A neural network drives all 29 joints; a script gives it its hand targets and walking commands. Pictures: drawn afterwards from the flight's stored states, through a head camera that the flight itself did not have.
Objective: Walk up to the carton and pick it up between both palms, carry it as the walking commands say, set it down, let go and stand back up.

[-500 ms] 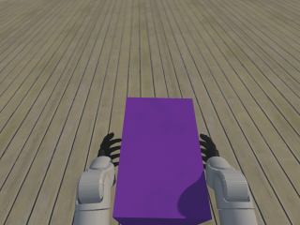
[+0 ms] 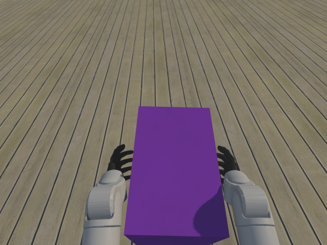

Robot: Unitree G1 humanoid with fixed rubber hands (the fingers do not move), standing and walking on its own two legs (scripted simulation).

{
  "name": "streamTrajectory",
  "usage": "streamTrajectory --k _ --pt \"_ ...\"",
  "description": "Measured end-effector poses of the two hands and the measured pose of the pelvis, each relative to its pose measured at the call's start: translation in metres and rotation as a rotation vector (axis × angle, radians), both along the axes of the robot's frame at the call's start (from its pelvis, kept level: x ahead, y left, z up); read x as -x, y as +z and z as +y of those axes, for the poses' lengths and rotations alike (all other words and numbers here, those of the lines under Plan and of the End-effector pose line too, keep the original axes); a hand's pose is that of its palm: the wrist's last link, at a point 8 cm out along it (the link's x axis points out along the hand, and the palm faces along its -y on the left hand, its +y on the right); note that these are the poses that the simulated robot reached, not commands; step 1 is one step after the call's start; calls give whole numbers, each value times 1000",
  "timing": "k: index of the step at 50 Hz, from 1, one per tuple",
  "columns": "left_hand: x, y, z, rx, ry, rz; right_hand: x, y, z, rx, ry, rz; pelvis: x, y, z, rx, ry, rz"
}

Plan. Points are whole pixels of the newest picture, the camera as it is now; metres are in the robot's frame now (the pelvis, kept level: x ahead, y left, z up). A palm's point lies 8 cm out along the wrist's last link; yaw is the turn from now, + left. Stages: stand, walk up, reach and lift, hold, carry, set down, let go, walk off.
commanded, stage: hold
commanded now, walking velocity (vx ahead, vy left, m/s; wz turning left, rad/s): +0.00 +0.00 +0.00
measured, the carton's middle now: (171, 181) +0.29 +0.00 -0.02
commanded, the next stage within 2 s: set down in 0.98 s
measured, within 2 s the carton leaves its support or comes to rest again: neither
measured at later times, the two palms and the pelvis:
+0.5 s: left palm (103, 164) +0.30 +0.17 +0.07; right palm (213, 173) +0.28 -0.10 +0.04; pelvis +0.00 +0.05 +0.01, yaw -11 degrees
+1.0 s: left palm (116, 164) +0.30 +0.14 +0.07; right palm (228, 173) +0.27 -0.13 +0.05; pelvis -0.02 +0.03 +0.01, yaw -11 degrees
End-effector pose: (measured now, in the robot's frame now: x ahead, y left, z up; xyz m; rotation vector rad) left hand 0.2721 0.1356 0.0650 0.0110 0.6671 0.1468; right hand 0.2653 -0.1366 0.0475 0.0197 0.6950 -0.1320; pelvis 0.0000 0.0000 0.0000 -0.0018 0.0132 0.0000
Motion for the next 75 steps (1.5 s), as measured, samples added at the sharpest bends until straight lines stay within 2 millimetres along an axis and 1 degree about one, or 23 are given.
streamTrajectory --k 1,2,4,6,7,9,12,16,19,22,25,31,36,41,46,51,55,58,61,66,71,75 --pt "0 -1 0 0 -2 -2 0 0 0 8 5 -1 0 0 -1 0 -1 -10" --pt "-1 -5 0 -8 -14 3 0 -4 -1 25 16 7 2 2 -1 -1 -10 -41" --pt "-3 -22 -1 -25 -32 46 0 -20 -1 44 24 51 4 4 0 0 -52 -83" --pt "1 -37 -4 -19 -58 80 8 -33 -5 49 8 84 3 7 2 2 -86 -93" --pt "0 -38 -8 -12 -77 66 11 -34 -8 43 -13 79 2 7 3 4 -100 -90" --pt "-3 -33 -11 -18 -96 38 15 -31 -10 44 -36 59 1 9 5 2 -135 -81" --pt "-13 -20 -5 -7 -99 -11 11 -22 -4 61 -35 23 -1 10 10 6 -189 -76" --pt "-24 -6 12 10 -71 -34 -4 -11 14 66 13 9 -2 12 19 13 -205 -92" --pt "-26 -1 26 -3 -51 -32 -13 -6 27 64 41 11 -3 13 28 17 -200 -107" --pt "-27 2 35 -18 -47 -24 -17 -5 36 57 50 19 -2 13 38 20 -196 -116" --pt "-31 1 35 -17 -67 -14 -14 -7 36 47 24 28 1 13 46 23 -194 -121" --pt "-39 0 17 -1 -135 -20 0 -8 21 42 -60 25 8 11 55 22 -214 -111" --pt "-40 2 7 26 -132 -26 1 -4 12 41 -80 19 15 8 53 22 -226 -120" --pt "-36 4 5 19 -111 -32 -4 2 8 46 -53 13 19 8 46 22 -220 -126" --pt "-32 4 4 31 -95 -35 -6 7 6 42 -49 11 18 9 36 22 -207 -137" --pt "-31 0 2 43 -86 -27 -5 3 4 38 -48 20 14 10 26 17 -201 -137" --pt "-30 -8 14 45 -57 2 -11 -7 14 73 16 51 5 13 18 7 -234 -138" --pt "-28 -17 24 37 -29 19 -21 -14 24 92 67 71 -3 13 15 9 -224 -141" --pt "-30 -28 29 24 -22 41 -31 -21 28 98 88 92 -11 14 15 10 -204 -130" --pt "-42 -41 24 -7 -67 57 -39 -34 22 88 72 97 -23 16 18 7 -203 -71" --pt "-51 -55 17 -20 -110 73 -35 -55 16 88 52 114 -29 16 21 -3 -228 0" --pt "-53 -70 18 -15 -108 81 -31 -75 18 84 51 130 -29 13 21 -12 -247 56"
